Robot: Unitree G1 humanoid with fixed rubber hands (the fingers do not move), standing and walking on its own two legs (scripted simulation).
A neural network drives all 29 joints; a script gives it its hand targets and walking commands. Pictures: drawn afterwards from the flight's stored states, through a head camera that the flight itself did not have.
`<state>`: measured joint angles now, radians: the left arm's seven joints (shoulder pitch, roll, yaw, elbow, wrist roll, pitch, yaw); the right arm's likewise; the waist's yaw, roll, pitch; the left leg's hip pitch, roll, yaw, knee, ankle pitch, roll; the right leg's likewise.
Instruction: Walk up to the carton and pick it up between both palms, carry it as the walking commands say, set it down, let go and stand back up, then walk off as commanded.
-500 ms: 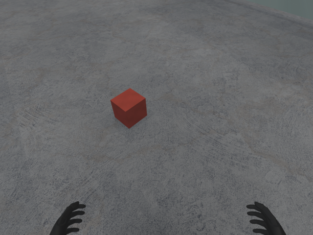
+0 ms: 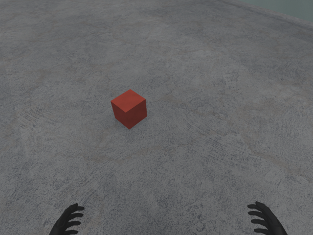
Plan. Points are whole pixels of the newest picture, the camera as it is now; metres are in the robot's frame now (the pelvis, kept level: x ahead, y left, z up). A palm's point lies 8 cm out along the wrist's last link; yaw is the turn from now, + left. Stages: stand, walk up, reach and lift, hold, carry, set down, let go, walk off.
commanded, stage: stand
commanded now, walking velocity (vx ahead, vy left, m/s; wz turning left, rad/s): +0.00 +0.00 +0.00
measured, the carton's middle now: (129, 109) +1.20 +0.29 -0.65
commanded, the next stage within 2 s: walk up in 0.04 s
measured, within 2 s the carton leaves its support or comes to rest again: neither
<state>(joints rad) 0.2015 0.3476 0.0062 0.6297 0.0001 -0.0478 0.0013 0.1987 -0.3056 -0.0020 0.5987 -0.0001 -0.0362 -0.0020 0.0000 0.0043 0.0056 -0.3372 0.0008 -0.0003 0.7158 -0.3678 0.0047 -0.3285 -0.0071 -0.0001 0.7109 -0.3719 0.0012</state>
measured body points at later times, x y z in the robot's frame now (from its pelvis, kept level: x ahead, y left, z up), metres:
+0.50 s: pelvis +0.02 +0.05 +0.00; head +0.02 +0.05 +0.45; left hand +0.10 +0.40 -0.06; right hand +0.20 -0.24 -0.06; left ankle +0.12 +0.19 -0.69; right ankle +0.00 -0.12 -0.72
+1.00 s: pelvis +0.15 +0.09 +0.02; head +0.15 +0.11 +0.47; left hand +0.25 +0.44 -0.05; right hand +0.27 -0.22 -0.05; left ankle +0.14 +0.20 -0.72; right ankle +0.22 -0.05 -0.69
